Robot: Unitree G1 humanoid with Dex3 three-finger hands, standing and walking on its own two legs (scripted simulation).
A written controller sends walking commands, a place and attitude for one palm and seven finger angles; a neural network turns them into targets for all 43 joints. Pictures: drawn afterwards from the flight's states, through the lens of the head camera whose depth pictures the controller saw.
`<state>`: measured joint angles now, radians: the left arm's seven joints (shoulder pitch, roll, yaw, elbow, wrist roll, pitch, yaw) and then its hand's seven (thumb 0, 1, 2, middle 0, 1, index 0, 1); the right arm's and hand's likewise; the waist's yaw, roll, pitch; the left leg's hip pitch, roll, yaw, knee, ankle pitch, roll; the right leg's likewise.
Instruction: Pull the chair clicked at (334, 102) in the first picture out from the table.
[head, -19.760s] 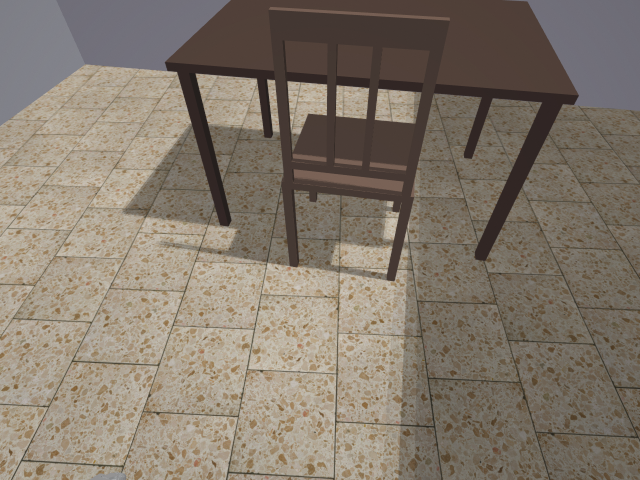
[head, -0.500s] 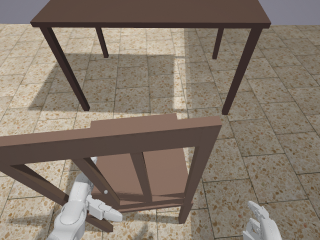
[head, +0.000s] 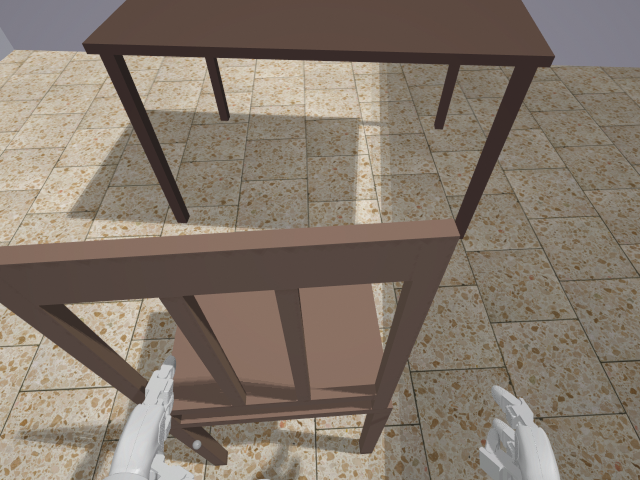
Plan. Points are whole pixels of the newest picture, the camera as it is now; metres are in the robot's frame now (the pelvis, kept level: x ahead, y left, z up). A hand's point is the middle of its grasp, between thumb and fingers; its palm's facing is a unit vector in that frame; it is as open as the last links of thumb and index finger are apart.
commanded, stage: draw the fingers out of the gap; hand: left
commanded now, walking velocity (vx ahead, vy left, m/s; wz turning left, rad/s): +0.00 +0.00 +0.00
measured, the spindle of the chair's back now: (215, 359) +0.28 +0.15 -0.02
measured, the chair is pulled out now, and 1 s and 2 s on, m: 0.64 0.64 0.63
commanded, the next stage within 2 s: draw the hand back to the body in 0.28 s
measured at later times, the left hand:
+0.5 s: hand out of the picture +0.13 +0.16 +0.00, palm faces +0.08 -0.99 -0.09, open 17.4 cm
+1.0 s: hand (112, 443) +0.16 +0.20 +0.09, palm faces +0.09 -0.95 -0.30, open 16.9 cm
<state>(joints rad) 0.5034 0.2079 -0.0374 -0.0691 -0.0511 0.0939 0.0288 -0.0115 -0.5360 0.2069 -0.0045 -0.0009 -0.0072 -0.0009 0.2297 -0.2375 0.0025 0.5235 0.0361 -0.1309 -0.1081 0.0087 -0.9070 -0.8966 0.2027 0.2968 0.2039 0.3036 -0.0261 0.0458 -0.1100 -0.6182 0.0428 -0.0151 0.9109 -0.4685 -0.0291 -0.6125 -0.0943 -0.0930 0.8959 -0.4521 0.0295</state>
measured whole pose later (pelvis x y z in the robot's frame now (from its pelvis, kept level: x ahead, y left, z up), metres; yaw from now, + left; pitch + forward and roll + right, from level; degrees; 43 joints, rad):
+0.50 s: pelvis -0.01 +0.00 -0.01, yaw +0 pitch +11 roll -1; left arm 0.77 0.19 -0.03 -0.28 -0.13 -0.04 -0.02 -0.01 -0.54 0.21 0.00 0.00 -0.01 0.00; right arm 0.23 -0.21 -0.03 0.51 0.05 -0.16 -0.12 0.01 -0.91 -0.90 0.20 0.30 0.20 0.30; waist -0.01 0.04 -0.14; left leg -0.71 0.05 -0.03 1.02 -0.51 -0.03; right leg -0.68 -0.09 -0.10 0.98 -0.48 0.03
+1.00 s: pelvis -0.01 +0.00 +0.00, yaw -1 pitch +6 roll -1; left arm 0.71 0.32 0.14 -0.42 -0.14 -0.13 -0.04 -0.01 -0.43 0.26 -0.06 -0.04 -0.02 -0.02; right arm 0.22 -0.20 -0.01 0.54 0.07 -0.16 -0.12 0.01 -0.91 -0.90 0.20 0.30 0.20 0.30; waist 0.03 0.06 -0.09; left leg -0.54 0.06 -0.02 0.91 -0.47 -0.04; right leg -0.53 -0.07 -0.09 0.87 -0.44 0.03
